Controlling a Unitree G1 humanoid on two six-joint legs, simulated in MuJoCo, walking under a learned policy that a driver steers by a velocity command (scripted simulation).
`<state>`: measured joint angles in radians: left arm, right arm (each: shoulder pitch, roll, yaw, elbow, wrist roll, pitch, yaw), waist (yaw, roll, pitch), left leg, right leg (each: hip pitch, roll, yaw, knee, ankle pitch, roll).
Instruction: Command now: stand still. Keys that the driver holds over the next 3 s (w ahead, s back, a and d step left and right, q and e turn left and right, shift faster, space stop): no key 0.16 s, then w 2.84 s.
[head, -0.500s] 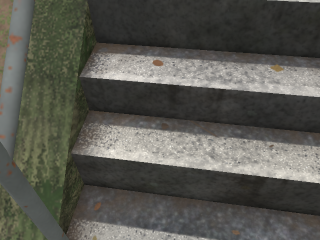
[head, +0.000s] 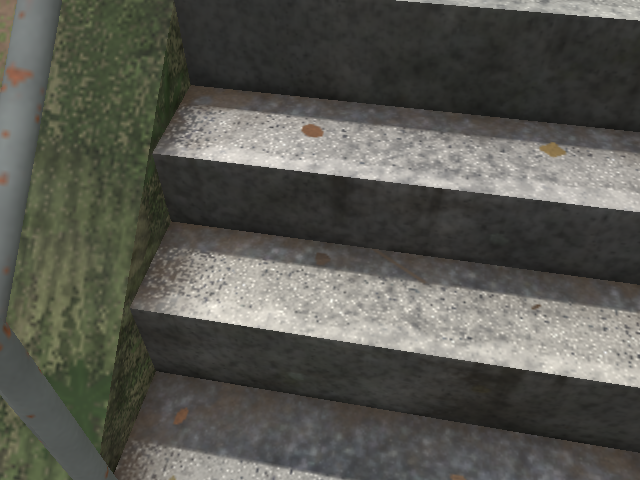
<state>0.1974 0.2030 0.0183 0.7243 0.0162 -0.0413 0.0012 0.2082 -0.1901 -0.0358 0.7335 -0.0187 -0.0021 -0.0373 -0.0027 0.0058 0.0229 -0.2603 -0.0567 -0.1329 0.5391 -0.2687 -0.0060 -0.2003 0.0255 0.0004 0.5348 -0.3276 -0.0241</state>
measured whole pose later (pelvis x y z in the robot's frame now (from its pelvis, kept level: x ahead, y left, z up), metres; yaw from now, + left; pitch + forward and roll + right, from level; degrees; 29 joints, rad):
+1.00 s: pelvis +0.15 -0.04 +0.00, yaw +0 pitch +1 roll +0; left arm 0.38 0.20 0.02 0.97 0.03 -0.04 0.00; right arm 0.18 -0.22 -0.01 0.84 0.04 -0.06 -0.01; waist 0.04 0.05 -0.03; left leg -0.76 -0.05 -0.12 1.84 -0.50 0.06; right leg -0.22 0.02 -0.11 0.52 -0.33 -0.07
